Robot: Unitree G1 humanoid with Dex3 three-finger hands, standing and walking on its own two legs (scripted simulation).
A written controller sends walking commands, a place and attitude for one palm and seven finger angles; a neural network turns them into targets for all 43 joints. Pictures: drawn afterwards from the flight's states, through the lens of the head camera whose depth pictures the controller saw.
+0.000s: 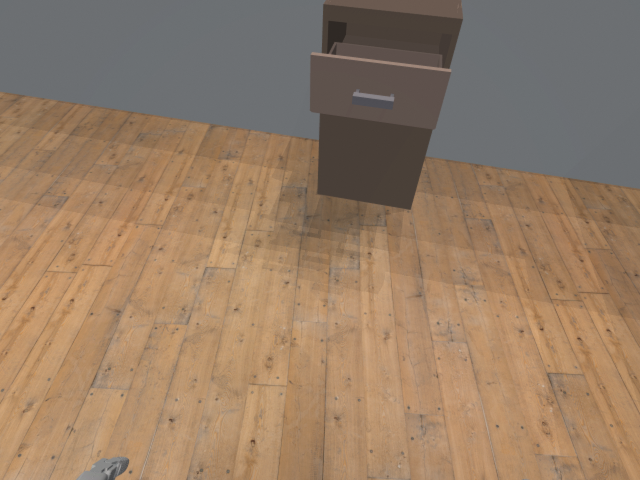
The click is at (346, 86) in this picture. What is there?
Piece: drawer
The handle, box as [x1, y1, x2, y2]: [352, 89, 394, 109]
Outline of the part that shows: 353,93 352,103 390,109 392,107 394,97 393,94 391,94 389,97 360,93 359,89 357,89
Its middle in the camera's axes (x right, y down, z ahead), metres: +0.16 -0.42 +1.16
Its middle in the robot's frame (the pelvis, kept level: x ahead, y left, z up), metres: +1.15 -0.11 -0.08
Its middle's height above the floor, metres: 0.69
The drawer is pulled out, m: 0.28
